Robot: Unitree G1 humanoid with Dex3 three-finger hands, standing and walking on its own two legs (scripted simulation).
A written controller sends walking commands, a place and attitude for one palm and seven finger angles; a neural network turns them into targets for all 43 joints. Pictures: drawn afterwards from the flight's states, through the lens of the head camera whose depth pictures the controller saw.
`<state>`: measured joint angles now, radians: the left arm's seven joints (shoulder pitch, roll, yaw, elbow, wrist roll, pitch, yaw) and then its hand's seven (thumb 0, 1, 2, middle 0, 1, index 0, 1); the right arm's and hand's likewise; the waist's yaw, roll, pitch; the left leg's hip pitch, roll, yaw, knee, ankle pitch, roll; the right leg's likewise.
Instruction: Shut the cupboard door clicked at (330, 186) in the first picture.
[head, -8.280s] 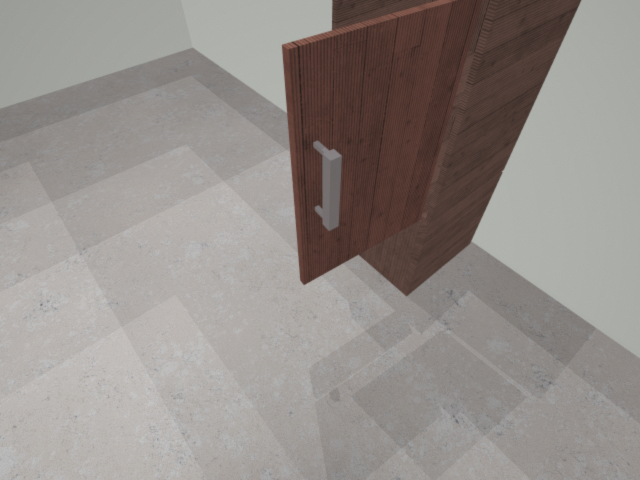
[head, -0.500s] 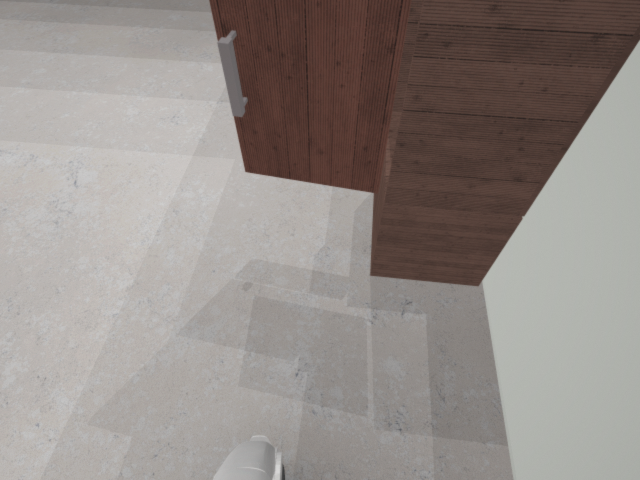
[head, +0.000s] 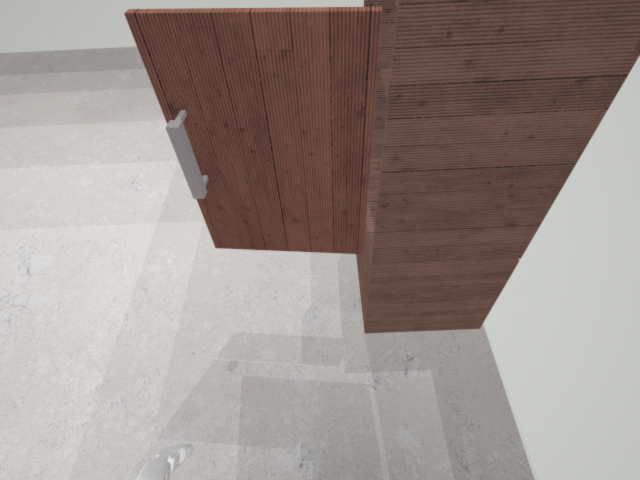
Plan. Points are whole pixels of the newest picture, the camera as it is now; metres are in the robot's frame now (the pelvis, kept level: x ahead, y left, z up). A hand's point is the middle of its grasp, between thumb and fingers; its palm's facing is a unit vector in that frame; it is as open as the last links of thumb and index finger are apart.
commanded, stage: take the last steps up to it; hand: left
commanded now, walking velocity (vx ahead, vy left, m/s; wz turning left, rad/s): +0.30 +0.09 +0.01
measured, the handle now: (191, 156) +0.70 +0.29 -0.01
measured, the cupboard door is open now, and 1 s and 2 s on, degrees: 84 84 84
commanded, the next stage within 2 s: come to a stop and stand still in 0.34 s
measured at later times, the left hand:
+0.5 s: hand out of the picture +0.11 +0.24 -0.19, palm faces +0.09 -0.98 -0.16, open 7.4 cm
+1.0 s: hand (194, 378) +0.30 +0.23 -0.16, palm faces -0.04 -0.97 -0.26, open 7.4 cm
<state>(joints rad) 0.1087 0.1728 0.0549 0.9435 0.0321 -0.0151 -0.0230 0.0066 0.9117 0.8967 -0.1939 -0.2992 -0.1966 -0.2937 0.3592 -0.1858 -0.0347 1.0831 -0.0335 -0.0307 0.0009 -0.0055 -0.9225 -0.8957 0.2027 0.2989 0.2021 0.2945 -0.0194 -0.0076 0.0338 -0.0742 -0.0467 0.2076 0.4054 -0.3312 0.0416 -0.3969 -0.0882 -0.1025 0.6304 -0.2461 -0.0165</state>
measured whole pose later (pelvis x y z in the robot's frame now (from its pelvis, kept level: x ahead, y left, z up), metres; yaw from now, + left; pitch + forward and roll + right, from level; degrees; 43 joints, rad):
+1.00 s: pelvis +0.21 +0.04 +0.00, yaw -2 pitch +1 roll +0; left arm 0.16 0.20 0.03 0.97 0.03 0.02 0.02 0.01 0.91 0.90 -0.20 -0.30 -0.20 -0.29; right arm 0.21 -0.21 -0.06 1.04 -0.01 0.06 -0.02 0.00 -0.91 -0.90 0.20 0.30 0.20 0.29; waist -0.03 0.02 0.05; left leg -0.37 0.03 0.06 0.70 -0.43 -0.02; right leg -0.22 -0.02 -0.06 0.55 -0.34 -0.02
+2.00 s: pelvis +0.18 +0.07 +0.01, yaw -2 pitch -1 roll +0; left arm 0.28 0.20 -0.02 1.06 0.02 0.01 0.03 0.01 0.91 0.90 -0.20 -0.30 -0.20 -0.29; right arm 0.20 -0.19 0.01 1.09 -0.01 0.01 0.00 0.00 -0.91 -0.90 0.20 0.30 0.20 0.29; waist 0.00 -0.02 0.04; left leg -0.22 -0.03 0.08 0.45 -0.22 0.06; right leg -0.17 -0.05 -0.03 0.45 -0.26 0.03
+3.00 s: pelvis +0.21 +0.08 +0.00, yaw -3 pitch -3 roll +0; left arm 0.25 0.16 -0.02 1.01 0.01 0.00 0.03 0.01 0.92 0.90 -0.20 -0.30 -0.20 -0.29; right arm 0.25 -0.20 0.00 0.99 -0.02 -0.01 -0.02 0.00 -0.92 -0.90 0.20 0.30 0.20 0.29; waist -0.01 0.03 0.01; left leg -0.17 -0.05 0.10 0.49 -0.28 0.08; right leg -0.20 -0.02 -0.04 0.52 -0.27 0.00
